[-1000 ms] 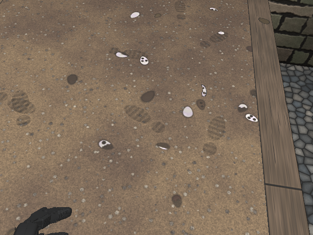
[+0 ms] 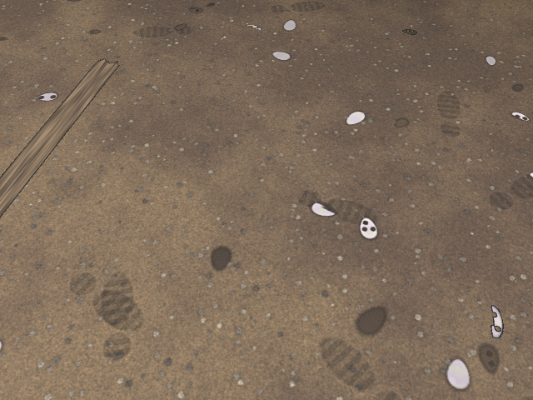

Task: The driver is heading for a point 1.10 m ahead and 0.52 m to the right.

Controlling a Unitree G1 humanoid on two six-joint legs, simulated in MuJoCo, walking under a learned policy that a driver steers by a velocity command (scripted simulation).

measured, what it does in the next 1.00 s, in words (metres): walks ahead, turning right: right foot, then left foot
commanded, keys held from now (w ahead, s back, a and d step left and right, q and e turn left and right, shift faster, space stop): w+e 1.00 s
